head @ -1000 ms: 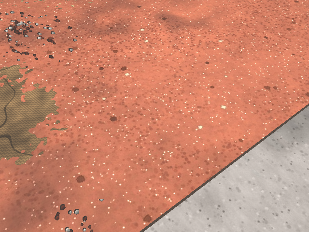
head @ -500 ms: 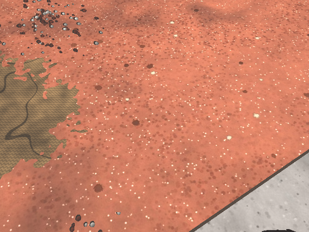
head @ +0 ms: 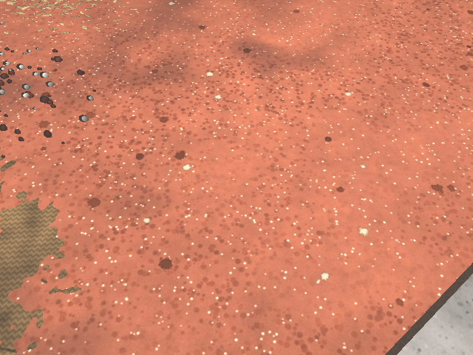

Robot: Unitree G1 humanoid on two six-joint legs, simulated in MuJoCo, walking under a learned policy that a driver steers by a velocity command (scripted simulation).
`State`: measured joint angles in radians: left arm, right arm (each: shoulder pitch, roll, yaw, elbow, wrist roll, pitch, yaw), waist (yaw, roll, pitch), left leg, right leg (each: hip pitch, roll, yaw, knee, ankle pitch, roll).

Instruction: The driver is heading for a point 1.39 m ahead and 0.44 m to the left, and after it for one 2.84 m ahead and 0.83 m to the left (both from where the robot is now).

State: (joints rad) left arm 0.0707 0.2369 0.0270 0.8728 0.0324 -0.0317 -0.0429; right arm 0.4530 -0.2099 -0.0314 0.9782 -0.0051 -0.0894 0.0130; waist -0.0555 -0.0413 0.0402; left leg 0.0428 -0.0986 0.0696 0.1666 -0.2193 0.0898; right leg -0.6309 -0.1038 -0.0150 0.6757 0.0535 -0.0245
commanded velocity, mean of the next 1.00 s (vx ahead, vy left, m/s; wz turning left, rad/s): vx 0.50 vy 0.00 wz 0.32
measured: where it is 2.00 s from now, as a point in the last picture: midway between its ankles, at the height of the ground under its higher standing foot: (149, 211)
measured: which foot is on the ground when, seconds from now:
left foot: down 0.00-0.22, up 0.24-0.60, down 0.62-1.00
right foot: up 0.00-0.14, down 0.16-0.64, up 0.66-1.00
